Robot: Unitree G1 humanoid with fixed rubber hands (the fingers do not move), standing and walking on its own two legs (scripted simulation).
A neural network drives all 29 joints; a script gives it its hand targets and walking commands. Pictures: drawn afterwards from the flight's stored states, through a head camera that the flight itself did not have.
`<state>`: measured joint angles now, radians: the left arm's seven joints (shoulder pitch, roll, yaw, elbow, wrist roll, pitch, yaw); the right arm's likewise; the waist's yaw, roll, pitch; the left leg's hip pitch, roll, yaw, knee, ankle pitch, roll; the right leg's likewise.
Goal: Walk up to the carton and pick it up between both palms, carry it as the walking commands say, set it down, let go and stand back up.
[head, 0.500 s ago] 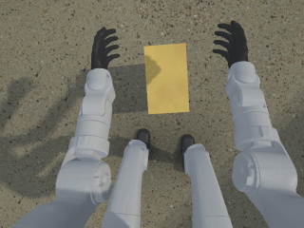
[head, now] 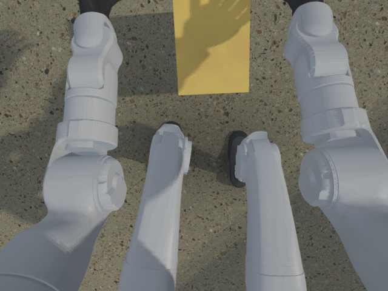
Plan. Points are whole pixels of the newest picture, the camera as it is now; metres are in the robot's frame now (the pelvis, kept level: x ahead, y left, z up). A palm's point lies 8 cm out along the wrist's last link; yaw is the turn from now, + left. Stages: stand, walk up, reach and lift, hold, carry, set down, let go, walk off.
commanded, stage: reach and lift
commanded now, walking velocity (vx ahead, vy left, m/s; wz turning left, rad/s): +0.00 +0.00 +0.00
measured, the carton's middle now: (208, 43) +0.51 +0.03 -0.42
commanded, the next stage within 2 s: none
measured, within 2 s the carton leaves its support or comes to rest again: leaves its support in 1.82 s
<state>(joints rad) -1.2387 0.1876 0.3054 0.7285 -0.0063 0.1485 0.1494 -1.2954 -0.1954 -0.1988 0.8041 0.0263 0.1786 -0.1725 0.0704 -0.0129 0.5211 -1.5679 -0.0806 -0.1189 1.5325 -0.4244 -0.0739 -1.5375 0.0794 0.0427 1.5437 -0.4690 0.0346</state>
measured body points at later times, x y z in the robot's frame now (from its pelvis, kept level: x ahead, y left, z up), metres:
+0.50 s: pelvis +0.00 +0.02 -0.13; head +0.37 +0.04 +0.10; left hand +0.52 +0.20 -0.32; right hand +0.55 -0.10 -0.32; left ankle +0.13 +0.13 -0.53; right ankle +0.12 -0.12 -0.53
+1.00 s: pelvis -0.01 +0.00 -0.19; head +0.37 +0.01 +0.05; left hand +0.52 +0.19 -0.38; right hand +0.55 -0.09 -0.38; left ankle +0.13 +0.13 -0.53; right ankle +0.11 -0.12 -0.53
